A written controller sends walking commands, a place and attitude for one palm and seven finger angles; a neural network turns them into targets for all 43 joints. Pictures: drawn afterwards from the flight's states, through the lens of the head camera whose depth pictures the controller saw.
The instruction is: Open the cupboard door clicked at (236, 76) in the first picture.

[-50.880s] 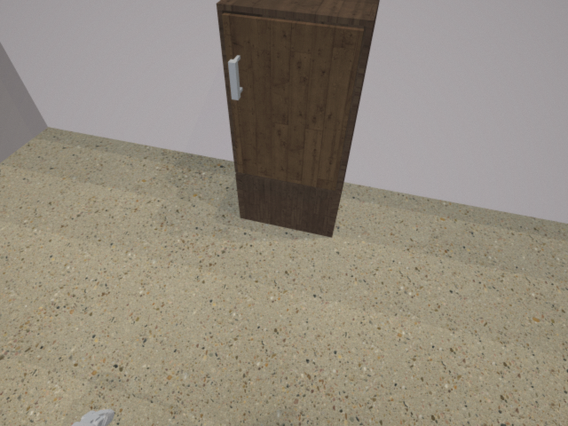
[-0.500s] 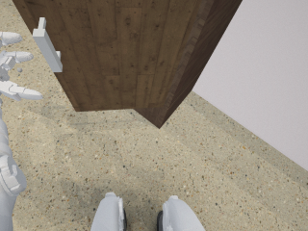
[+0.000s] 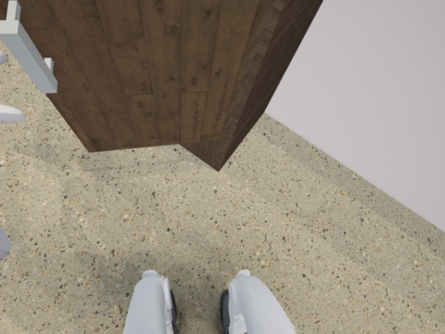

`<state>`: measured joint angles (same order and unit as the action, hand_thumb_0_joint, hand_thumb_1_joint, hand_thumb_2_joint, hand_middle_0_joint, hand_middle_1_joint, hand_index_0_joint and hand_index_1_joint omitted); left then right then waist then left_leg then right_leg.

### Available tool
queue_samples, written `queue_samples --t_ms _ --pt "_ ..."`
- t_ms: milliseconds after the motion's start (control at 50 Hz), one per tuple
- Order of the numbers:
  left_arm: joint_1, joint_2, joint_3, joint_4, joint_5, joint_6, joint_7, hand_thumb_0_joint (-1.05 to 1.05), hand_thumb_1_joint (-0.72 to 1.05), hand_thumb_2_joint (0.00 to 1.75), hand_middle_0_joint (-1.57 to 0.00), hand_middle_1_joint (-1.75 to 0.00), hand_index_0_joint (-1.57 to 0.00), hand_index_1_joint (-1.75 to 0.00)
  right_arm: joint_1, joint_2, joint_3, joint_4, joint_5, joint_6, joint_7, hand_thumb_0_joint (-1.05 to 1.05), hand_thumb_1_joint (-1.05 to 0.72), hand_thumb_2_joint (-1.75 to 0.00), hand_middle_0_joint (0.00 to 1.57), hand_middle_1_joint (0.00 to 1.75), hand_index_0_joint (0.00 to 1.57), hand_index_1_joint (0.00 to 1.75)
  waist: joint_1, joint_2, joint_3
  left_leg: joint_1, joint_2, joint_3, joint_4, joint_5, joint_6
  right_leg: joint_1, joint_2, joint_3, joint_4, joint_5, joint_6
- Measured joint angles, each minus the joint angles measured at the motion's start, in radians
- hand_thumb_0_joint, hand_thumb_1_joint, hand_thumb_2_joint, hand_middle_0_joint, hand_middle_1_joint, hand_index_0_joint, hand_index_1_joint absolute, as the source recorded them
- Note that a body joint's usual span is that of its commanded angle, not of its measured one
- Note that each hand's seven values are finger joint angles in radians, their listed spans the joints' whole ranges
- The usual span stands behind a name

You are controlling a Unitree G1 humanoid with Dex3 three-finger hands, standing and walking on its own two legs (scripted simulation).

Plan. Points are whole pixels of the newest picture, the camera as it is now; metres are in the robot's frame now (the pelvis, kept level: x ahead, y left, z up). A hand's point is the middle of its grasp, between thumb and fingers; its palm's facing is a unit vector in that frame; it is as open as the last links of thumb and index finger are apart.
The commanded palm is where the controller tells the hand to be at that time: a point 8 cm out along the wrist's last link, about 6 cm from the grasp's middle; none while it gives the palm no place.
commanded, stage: move the hooked fingers beside the handle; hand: left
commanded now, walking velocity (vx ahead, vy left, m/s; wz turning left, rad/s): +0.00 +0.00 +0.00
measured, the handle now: (32, 50) +0.55 +0.26 +0.07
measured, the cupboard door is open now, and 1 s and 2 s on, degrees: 45 45 44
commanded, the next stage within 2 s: slide the fingers in behind the handle in 0.56 s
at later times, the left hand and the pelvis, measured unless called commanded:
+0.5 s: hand out of the picture +0.50 +0.32 +0.08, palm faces +0.12 -0.99 -0.03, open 14.0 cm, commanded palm +0.49 +0.34 +0.07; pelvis +0.00 +0.01 +0.00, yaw +0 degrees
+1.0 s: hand out of the picture +0.50 +0.30 +0.08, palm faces +0.11 -0.99 +0.00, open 14.0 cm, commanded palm +0.48 +0.32 +0.07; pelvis +0.01 +0.01 +0.01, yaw +1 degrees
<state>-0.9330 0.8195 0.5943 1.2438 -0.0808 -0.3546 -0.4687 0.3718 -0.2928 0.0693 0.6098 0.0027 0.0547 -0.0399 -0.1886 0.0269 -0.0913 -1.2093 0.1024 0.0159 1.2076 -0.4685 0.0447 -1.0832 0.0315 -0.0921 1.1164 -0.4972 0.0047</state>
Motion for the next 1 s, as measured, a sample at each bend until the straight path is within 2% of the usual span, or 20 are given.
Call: queue_samples --t_ms 100,280,420,600,740,880,1000 --pt "0.006 -0.009 0.01 -0.034 -0.003 -0.02 0.009 -0.01 -0.49 0.3 -0.3 -1.2 -0.3 -1.2 -0.005 0.006 -0.004 0.011 -0.004 0.001 0.007 0.01 -0.9 -0.9 0.2 0.3 0.2 0.3 0.003 -0.004 -0.002 -0.001 -0.001 -0.003 0.004 -0.004 0.001 0.003 0.0 -0.003 -0.001 -0.002 0.001" --pt "0.027 -0.049 -0.048 -0.028 -0.019 0.011 0.0 -0.01 -0.5 0.3 -0.3 -1.2 -0.3 -1.2 -0.007 0.009 -0.004 0.005 0.002 0.013 0.008 0.01 -0.9 -0.9 0.2 0.3 0.2 0.3 0.018 0.001 -0.009 0.04 -0.011 -0.002 -0.025 0.002 0.007 0.048 -0.007 -0.002 -0.036 0.006 0.009" --pt "0.022 -0.058 -0.031 -0.038 -0.006 -0.034 0.039 -0.01 -0.5 0.3 -0.3 -1.2 -0.3 -1.2 -0.021 0.011 -0.005 0.002 -0.008 0.001 0.01 0.01 -0.9 -0.9 0.2 0.3 0.2 0.3 0.009 -0.006 -0.009 0.033 -0.012 -0.002 -0.015 -0.002 0.008 0.042 -0.009 -0.002 -0.026 0.001 0.01" --pt "0.009 -0.04 -0.043 -0.008 -0.008 -0.009 0.017 -0.01 -0.5 0.3 -0.3 -1.2 -0.3 -1.2 -0.017 0.006 0.002 -0.001 -0.004 0.01 0.005 0.01 -0.9 -0.9 0.2 0.3 0.2 0.3 0.007 -0.003 -0.002 0.023 -0.014 -0.001 -0.012 -0.002 0.01 0.032 -0.01 -0.001 -0.022 0.001 0.012" --pt "0.028 -0.054 -0.022 -0.061 -0.023 -0.04 0.022 -0.01 -0.5 0.3 -0.3 -1.2 -0.3 -1.2 -0.01 0.011 -0.007 0.014 -0.009 0.01 0.011 0.01 -0.9 -0.9 0.2 0.3 0.2 0.3 0.01 -0.003 -0.007 0.02 -0.01 -0.002 -0.007 -0.006 0.008 0.028 -0.006 -0.001 -0.019 -0.001 0.01" --pt "0.042 -0.086 -0.063 -0.06 -0.03 0.0 0.019 -0.01 -0.5 0.3 -0.29 -1.2 -0.3 -1.2 -0.003 0.014 -0.008 0.013 -0.002 0.021 0.013 0.01 -0.9 -0.9 0.2 0.3 0.2 0.3 0.018 0.001 -0.012 0.046 -0.012 -0.003 -0.026 -0.001 0.007 0.055 -0.007 -0.001 -0.038 0.004 0.01" --pt "0.06 -0.127 -0.059 -0.073 -0.029 -0.035 0.061 -0.01 -0.5 0.3 -0.3 -1.2 -0.3 -1.2 -0.009 0.019 -0.01 0.013 -0.007 0.012 0.018 0.01 -0.9 -0.9 0.2 0.3 0.2 0.3 0.017 -0.003 -0.018 0.06 -0.012 -0.001 -0.03 0.0 0.005 0.066 -0.006 0.001 -0.038 0.003 0.008"
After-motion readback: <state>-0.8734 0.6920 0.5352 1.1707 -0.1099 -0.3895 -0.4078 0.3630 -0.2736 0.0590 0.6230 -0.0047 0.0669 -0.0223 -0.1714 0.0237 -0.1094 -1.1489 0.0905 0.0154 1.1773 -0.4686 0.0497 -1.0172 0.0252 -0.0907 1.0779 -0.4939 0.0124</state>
